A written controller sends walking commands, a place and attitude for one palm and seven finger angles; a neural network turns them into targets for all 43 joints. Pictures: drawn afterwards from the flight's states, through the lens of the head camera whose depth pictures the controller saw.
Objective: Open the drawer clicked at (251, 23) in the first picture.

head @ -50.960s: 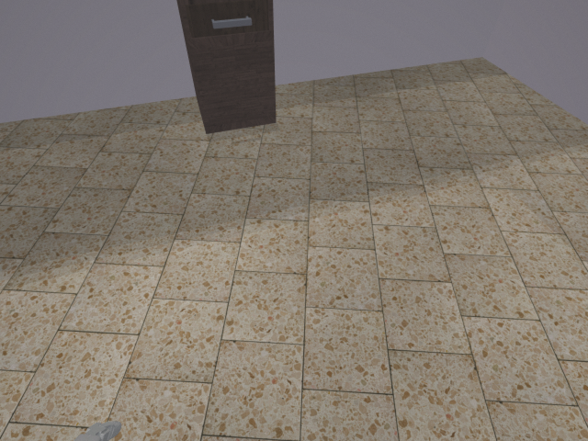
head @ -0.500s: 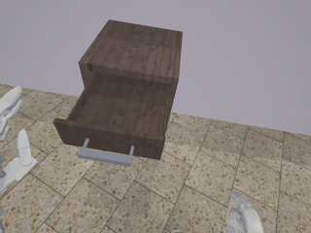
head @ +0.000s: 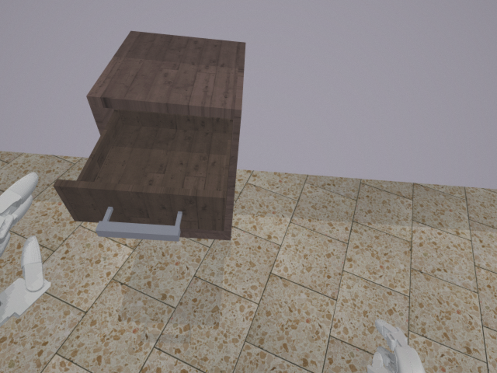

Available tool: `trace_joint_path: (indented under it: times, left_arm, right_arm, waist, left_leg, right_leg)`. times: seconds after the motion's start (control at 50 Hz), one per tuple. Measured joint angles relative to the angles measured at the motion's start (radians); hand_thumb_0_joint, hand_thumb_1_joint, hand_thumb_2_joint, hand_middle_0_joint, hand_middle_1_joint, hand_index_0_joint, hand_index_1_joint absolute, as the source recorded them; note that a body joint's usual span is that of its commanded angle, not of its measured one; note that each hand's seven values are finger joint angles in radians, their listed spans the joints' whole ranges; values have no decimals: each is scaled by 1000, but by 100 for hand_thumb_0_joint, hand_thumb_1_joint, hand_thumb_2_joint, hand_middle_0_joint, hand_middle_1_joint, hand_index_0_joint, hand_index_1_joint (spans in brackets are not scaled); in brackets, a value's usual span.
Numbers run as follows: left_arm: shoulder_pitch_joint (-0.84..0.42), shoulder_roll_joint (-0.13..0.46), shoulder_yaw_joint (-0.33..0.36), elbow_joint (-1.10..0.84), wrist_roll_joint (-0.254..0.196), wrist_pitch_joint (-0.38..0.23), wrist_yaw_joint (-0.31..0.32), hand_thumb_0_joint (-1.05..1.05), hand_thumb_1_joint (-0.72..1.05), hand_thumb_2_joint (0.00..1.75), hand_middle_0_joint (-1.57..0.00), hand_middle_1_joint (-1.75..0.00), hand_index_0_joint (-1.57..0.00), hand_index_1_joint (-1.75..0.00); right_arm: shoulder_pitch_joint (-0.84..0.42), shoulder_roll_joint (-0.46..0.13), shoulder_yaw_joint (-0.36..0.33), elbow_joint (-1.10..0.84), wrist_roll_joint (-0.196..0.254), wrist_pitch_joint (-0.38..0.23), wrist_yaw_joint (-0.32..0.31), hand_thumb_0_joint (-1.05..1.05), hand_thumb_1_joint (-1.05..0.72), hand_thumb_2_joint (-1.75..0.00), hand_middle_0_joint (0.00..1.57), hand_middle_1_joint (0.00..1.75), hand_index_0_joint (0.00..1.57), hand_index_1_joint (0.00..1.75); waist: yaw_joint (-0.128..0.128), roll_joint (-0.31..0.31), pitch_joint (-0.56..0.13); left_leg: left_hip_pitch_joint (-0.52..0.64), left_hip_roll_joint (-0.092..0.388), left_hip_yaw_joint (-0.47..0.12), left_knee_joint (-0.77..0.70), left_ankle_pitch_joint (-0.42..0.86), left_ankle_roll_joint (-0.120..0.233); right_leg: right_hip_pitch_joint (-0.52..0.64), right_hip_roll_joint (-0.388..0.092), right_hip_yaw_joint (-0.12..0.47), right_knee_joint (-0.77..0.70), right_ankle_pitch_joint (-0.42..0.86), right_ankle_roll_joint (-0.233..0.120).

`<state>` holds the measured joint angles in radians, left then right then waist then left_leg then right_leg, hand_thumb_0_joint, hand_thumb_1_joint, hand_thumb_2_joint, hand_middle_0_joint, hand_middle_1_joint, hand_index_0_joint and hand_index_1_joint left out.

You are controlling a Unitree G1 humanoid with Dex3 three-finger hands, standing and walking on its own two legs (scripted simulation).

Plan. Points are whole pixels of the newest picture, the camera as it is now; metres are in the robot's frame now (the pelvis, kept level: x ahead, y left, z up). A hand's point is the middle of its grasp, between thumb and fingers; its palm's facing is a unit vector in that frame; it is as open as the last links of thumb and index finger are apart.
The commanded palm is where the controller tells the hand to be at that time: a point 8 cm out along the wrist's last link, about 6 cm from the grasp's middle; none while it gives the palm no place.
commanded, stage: stop stepping back and stand still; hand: left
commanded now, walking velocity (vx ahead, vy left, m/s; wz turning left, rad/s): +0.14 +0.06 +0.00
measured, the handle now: (142, 222) +0.47 +0.25 -0.15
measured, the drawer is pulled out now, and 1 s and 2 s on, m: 0.30 0.30 0.30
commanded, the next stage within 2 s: let the arm hang, fingers relaxed in 0.88 s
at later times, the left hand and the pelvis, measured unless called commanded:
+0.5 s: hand (19, 312) +0.16 +0.24 +0.16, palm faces +0.38 -0.83 -0.40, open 7.4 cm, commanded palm +0.10 +0.28 +0.18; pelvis -0.03 +0.00 +0.00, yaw +0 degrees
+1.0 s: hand (32, 294) +0.18 +0.24 +0.15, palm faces +0.29 -0.84 -0.46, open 7.4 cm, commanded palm none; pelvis -0.01 +0.00 +0.01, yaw +1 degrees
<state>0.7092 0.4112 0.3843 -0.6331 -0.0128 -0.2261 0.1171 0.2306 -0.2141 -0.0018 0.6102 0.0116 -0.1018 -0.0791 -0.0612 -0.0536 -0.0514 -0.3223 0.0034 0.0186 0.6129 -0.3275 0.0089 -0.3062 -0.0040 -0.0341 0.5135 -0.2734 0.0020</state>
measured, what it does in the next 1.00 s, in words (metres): steps on the spot: left foot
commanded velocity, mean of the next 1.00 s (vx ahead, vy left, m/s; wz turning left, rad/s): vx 0.05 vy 0.00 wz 0.00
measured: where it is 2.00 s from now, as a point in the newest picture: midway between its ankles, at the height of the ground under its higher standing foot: outside the picture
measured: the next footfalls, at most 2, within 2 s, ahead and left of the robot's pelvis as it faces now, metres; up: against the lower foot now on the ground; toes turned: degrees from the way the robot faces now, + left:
left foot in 0.02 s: +0.01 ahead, +0.10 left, +0.00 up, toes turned +2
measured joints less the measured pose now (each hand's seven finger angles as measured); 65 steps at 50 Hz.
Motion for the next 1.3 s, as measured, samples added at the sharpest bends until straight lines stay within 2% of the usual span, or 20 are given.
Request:
trace_joint_path:
  times: [0.02,0.04,0.08,0.14,0.24,0.34,0.4,0.52,0.76,0.98,1.02,1.08,1.12,1.16,1.22,1.28,1.3]
  left_arm:
    - [0,0,-6,2,1,4,4,1,88,89,-22,-30,-22,-30]
    - [-12,5,-11,10,3,11,8,1,88,89,-22,-30,-22,-30]
    - [-21,9,-14,12,3,26,14,2,88,89,-22,-30,-22,-30]
    - [-16,12,-6,-9,3,29,22,2,88,89,-22,-30,-22,-30]
    - [-32,10,-12,-34,2,-1,28,2,88,89,-22,-30,-22,-30]
    - [-71,-25,-24,17,3,-6,31,1,88,89,-22,-30,-22,-30]
    - [-94,-40,-28,48,-2,8,33,1,88,89,-22,-30,-22,-30]
    - [-92,-55,-44,78,1,28,30,2,89,89,-21,-30,-21,-30]
    - [-58,-8,-24,17,-11,4,18,2,89,89,-22,-30,-22,-30]
    - [-50,-23,-28,28,-18,23,12,2,89,89,-22,-30,-22,-30]
    - [-145,-12,-96,187,23,15,-25,1,89,89,-21,-30,-21,-30]
    - [-312,-50,-217,599,43,139,-76,0,89,89,-21,-30,-21,-30]
    - [-378,-91,-270,868,47,218,-90,0,90,89,-20,-30,-21,-30]
    - [-406,-122,-313,1080,49,267,-98,1,90,89,-20,-30,-20,-30]
    - [-408,-167,-364,1297,45,297,-106,1,91,89,-20,-30,-20,-30]
    - [-389,-211,-398,1439,39,296,-110,1,91,89,-20,-30,-20,-30]
    - [-385,-214,-391,1476,38,292,-101,1,93,89,-21,-30,-21,-30]
  right_arm:
    - [12,-12,-9,-1,-3,-9,-7,2,-90,-90,20,30,21,30]
    - [16,-8,-16,11,-4,-11,-11,2,-90,-90,20,30,21,30]
    - [25,-1,-16,18,-3,-13,-12,2,-91,-90,20,30,20,30]
    - [28,12,-2,15,-9,-30,-8,2,-91,-90,20,30,20,30]
    - [16,33,24,19,-10,-53,9,2,-90,-90,20,30,20,30]
    - [3,38,34,20,-16,-38,13,2,-90,-90,20,30,21,30]
    - [-4,34,35,21,-18,-31,11,2,-90,-90,20,30,21,30]
    - [10,31,33,24,-13,-30,10,2,-90,-90,20,30,21,30]
    - [-26,33,20,9,-1,-25,23,2,-90,-90,20,30,21,30]
    - [-55,38,18,-14,2,2,21,2,-90,-90,20,30,21,30]
    - [-62,9,-1,36,-3,-23,57,1,-90,-90,20,30,21,30]
    - [-89,-40,-9,119,-12,28,84,1,-90,-90,20,30,21,30]
    - [-92,-48,-6,152,-19,59,86,1,-90,-90,20,30,21,30]
    - [-77,-40,0,171,-26,78,85,1,-90,-90,20,30,21,30]
    - [-41,-23,11,202,-34,96,82,1,-91,-90,20,30,21,30]
    - [0,-8,16,250,-33,112,77,1,-91,-90,20,30,21,30]
    - [15,-1,17,269,-32,116,76,1,-91,-90,20,30,21,30]
  waist:
    - [-7,13,3]
    - [-4,-4,14]
    - [17,-32,33]
    - [27,-40,49]
    - [43,-15,45]
    - [56,21,11]
    - [54,29,15]
    - [43,20,13]
    - [30,9,64]
    - [46,14,78]
    - [57,40,58]
    - [68,83,21]
    - [58,96,15]
    - [46,81,23]
    - [38,40,55]
    - [44,10,89]
    - [49,2,99]
  left_leg:
    - [35,6,-11,-78,8,11]
    - [39,-7,-12,-87,11,17]
    - [50,-18,-3,-90,28,20]
    - [60,-19,-3,-101,52,14]
    - [60,-4,-13,-97,62,7]
    - [34,9,-9,-53,1,14]
    - [40,10,-3,-54,47,13]
    - [68,3,2,-76,35,10]
    - [97,1,3,-107,34,10]
    - [104,-4,6,-127,41,15]
    - [65,-12,-8,-96,35,20]
    - [29,-30,-11,-48,17,29]
    - [34,-34,-9,-35,8,32]
    - [55,-36,-3,-41,9,31]
    - [93,-33,4,-71,22,26]
    - [118,-25,2,-106,44,21]
    - [122,-22,-1,-116,51,19]
  right_leg:
    - [-6,4,-18,16,-7,3]
    - [-6,-10,-21,25,-11,6]
    - [7,-21,-11,14,6,9]
    - [22,-21,-12,-4,24,5]
    - [37,-5,-22,-30,48,-5]
    - [23,10,-16,-23,32,-17]
    - [21,8,-12,-5,46,-13]
    - [42,2,-6,-15,31,-3]
    - [73,1,-5,-53,32,2]
    - [80,-4,-2,-70,39,7]
    - [45,-13,-16,-34,33,10]
    - [10,-33,-18,22,-4,20]
    - [10,-37,-15,41,-14,23]
    - [22,-38,-8,50,-18,20]
    - [51,-35,-1,36,-11,17]
    - [79,-26,-3,-7,15,11]
    - [86,-23,-6,-23,25,8]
